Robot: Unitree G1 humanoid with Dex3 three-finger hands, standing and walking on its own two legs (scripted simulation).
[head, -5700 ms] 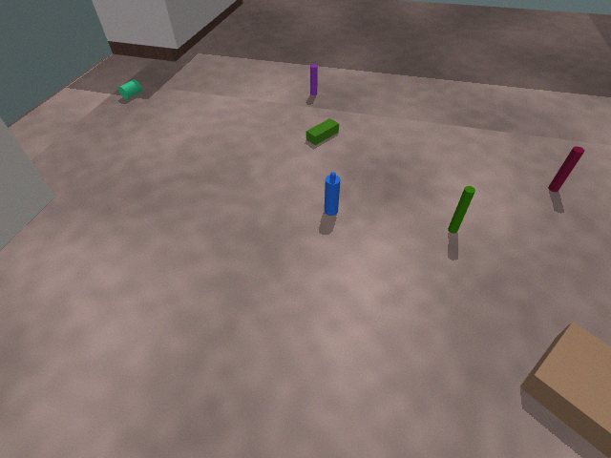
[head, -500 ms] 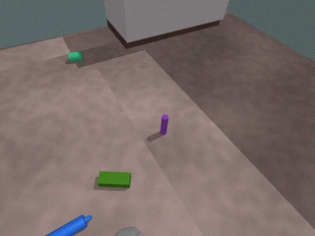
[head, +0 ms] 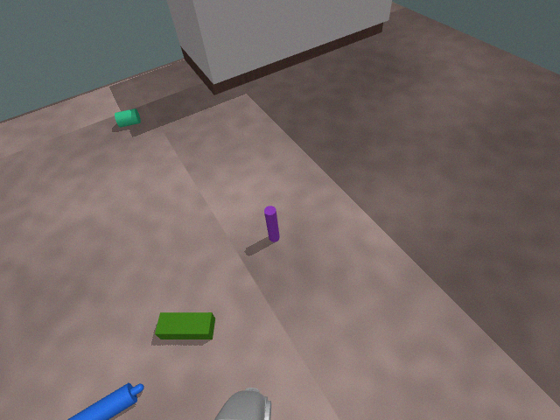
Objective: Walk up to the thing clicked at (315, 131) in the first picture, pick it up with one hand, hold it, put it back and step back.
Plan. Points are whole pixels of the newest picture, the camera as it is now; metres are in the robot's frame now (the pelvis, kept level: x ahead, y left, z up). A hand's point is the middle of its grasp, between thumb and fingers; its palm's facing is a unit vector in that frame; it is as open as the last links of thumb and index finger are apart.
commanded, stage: walk up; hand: left
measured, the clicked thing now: (186, 326) +0.51 +0.44 -0.71
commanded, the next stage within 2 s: stand in 1.62 s
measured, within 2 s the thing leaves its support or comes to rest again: neither
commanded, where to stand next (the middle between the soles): +0.09 +0.11 m, yaw +2 degrees
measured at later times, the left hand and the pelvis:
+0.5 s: hand out of the picture +0.06 +0.33 -0.15, palm faces +0.02 -0.91 -0.42, open 7.4 cm; pelvis +0.00 +0.05 +0.00, yaw +2 degrees
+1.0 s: hand out of the picture +0.10 +0.32 -0.12, palm faces +0.01 -0.93 -0.37, open 7.4 cm; pelvis +0.01 +0.05 +0.03, yaw +2 degrees
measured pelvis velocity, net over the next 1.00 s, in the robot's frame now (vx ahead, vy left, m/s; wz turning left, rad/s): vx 0.01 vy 0.05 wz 0.03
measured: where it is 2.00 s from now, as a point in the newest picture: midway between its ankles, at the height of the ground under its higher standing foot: outside the picture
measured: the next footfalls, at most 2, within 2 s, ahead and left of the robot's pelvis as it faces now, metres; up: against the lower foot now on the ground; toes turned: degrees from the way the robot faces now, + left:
left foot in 0.22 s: +0.08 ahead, +0.17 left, +0.00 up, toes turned +2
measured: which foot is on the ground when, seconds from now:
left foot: up 0.00-0.20, down 0.22-1.00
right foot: down 0.00-1.00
